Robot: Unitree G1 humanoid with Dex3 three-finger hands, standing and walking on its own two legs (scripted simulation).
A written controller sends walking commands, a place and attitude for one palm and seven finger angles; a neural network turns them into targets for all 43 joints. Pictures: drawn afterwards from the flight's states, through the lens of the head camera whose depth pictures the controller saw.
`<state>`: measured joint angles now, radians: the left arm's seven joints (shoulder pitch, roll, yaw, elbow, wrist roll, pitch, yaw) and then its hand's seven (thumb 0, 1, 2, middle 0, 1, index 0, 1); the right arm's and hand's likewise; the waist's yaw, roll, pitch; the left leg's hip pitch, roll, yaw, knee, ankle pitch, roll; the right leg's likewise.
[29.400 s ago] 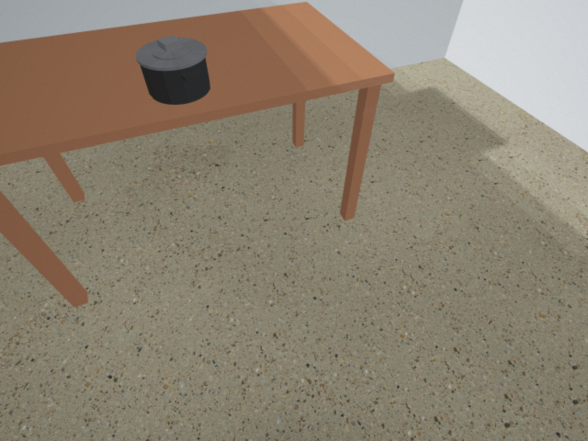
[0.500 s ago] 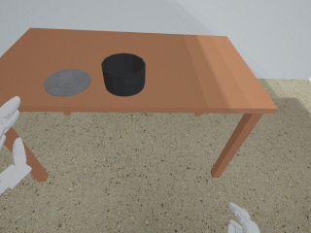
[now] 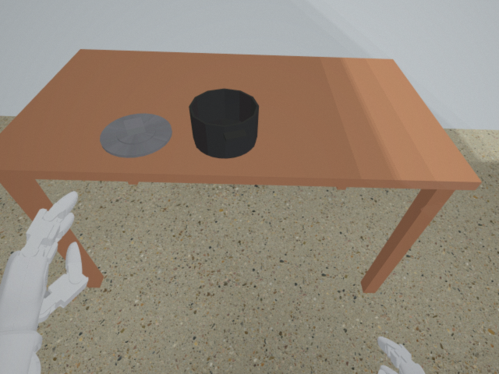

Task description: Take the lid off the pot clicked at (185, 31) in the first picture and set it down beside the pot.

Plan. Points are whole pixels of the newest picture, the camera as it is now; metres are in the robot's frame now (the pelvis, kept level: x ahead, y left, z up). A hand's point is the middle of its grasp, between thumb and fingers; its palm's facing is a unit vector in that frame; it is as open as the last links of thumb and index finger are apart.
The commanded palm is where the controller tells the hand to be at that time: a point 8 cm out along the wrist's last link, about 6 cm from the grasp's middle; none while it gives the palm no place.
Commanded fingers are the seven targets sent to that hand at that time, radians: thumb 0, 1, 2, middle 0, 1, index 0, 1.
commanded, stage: let the arm hang, fingers relaxed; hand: left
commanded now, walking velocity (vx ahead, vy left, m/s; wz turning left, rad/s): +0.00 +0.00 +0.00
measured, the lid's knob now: (134, 126) +0.70 +0.35 -0.01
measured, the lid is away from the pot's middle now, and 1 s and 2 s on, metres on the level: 0.24 0.24 0.24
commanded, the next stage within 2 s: look to check the result in 1.04 s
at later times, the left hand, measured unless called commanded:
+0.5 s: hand out of the picture +0.02 +0.18 -0.17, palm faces +0.06 -0.98 -0.21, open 7.2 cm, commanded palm none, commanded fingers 0.00 0.90 0.90 -0.20 -0.30 -0.20 -0.30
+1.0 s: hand out of the picture +0.07 +0.18 -0.17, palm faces +0.04 -0.98 -0.19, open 7.3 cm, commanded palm none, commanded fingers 0.00 0.90 0.90 -0.20 -0.30 -0.20 -0.30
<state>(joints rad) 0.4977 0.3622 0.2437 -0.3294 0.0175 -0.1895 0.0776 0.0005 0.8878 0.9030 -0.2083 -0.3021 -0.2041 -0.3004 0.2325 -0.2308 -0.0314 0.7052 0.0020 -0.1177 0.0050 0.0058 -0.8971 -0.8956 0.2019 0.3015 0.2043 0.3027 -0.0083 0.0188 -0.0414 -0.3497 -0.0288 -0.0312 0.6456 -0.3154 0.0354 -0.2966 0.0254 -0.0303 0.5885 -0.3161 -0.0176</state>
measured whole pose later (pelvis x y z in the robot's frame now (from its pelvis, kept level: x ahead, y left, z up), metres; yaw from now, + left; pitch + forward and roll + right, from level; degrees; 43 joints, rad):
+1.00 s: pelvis +0.05 +0.01 +0.01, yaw +1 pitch +0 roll +0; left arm 0.25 0.16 0.02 1.08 0.00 0.00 0.05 0.01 0.93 0.90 -0.20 -0.30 -0.20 -0.30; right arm 0.29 -0.12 -0.03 1.08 0.00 0.00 -0.04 0.00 -0.92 -0.90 0.20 0.30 0.20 0.30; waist -0.02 -0.01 0.05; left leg -0.17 -0.03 0.04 0.48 -0.31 0.05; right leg -0.12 0.04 0.05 0.44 -0.32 -0.02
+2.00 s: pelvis +0.05 +0.00 +0.01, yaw +0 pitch +0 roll +0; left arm 0.27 0.14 0.02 1.11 0.00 -0.01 0.05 0.01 0.92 0.90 -0.20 -0.30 -0.20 -0.30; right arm 0.28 -0.11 -0.04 1.10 0.00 0.00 -0.05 0.00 -0.92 -0.90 0.20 0.30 0.20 0.30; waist -0.02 -0.01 0.08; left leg -0.16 -0.02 0.05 0.46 -0.30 0.04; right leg -0.12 0.05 0.06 0.44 -0.31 -0.03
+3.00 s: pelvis +0.04 +0.00 +0.01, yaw +0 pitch -1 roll +0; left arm 0.28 0.12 0.02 1.12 0.00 -0.01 0.05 0.01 0.92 0.90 -0.20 -0.30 -0.20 -0.30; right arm 0.28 -0.11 -0.04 1.11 0.00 0.00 -0.05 0.01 -0.92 -0.90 0.20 0.30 0.20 0.30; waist -0.02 -0.01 0.08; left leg -0.16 -0.01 0.05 0.45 -0.28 0.04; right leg -0.12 0.05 0.06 0.43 -0.30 -0.03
